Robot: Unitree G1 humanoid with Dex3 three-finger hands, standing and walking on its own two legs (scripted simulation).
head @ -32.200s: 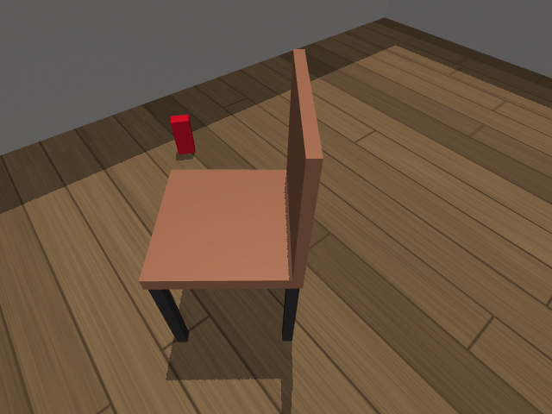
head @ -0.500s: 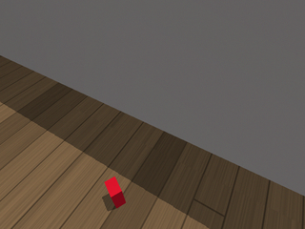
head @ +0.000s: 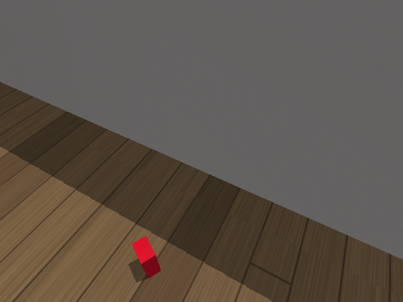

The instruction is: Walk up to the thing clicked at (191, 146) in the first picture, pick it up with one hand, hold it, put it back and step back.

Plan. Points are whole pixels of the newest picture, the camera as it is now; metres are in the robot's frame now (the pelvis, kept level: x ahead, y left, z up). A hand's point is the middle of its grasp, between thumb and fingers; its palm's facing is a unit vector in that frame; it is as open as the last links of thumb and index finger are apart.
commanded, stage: walk up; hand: left
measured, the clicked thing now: (147, 258) +0.42 +0.24 -0.67
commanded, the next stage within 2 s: stand in 0.36 s
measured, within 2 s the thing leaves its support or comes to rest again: neither
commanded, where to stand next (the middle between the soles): +0.06 +0.00 m, yaw +0 degrees
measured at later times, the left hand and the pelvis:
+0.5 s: hand out of the picture +0.07 +0.25 -0.16, palm faces +0.00 -0.94 -0.34, open 7.4 cm; pelvis +0.01 +0.00 +0.00, yaw +0 degrees
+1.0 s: hand out of the picture +0.09 +0.25 -0.15, palm faces -0.01 -0.94 -0.35, open 7.4 cm; pelvis +0.02 -0.01 +0.00, yaw +0 degrees
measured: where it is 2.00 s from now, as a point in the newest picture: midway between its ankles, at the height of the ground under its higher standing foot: outside the picture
